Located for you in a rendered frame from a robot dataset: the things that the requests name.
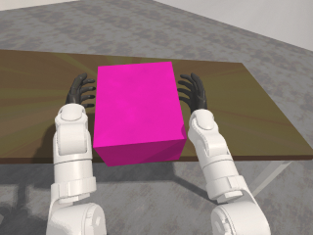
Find robot left upper arm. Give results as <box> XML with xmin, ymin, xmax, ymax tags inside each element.
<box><xmin>47</xmin><ymin>203</ymin><xmax>107</xmax><ymax>235</ymax></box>

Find carton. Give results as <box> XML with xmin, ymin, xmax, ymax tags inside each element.
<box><xmin>93</xmin><ymin>62</ymin><xmax>187</xmax><ymax>166</ymax></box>

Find robot left hand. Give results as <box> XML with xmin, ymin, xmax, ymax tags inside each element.
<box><xmin>65</xmin><ymin>72</ymin><xmax>96</xmax><ymax>109</ymax></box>

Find robot right upper arm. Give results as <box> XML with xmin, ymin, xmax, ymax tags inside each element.
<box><xmin>210</xmin><ymin>200</ymin><xmax>270</xmax><ymax>235</ymax></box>

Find table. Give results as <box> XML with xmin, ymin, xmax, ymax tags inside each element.
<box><xmin>0</xmin><ymin>49</ymin><xmax>313</xmax><ymax>224</ymax></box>

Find right robot forearm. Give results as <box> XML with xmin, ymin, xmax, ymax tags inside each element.
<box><xmin>188</xmin><ymin>109</ymin><xmax>271</xmax><ymax>235</ymax></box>

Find left robot forearm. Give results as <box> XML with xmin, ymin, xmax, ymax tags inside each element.
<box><xmin>46</xmin><ymin>103</ymin><xmax>97</xmax><ymax>235</ymax></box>

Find robot right hand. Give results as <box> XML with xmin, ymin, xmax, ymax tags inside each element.
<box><xmin>177</xmin><ymin>72</ymin><xmax>207</xmax><ymax>114</ymax></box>

